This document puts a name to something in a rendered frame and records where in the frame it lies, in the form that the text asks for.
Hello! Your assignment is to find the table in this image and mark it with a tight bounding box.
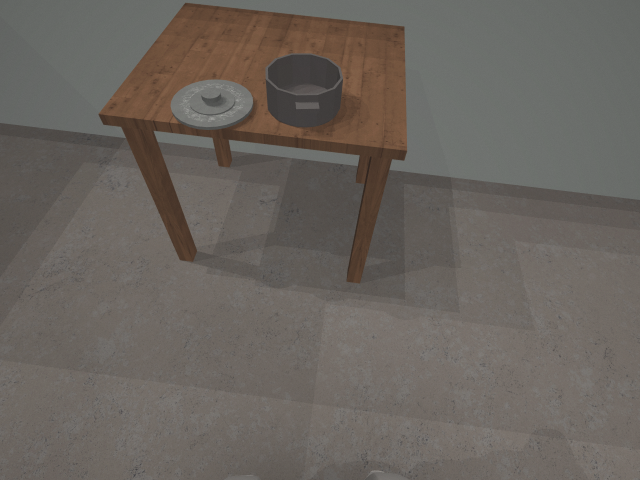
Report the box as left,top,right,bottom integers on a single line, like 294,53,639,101
98,3,407,283

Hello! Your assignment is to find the lid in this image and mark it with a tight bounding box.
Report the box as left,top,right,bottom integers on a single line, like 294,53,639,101
171,79,253,130

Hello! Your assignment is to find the pot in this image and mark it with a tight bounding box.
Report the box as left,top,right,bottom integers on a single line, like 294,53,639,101
265,53,343,127

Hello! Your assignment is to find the knob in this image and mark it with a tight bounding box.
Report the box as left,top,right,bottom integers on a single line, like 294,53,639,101
201,87,221,103

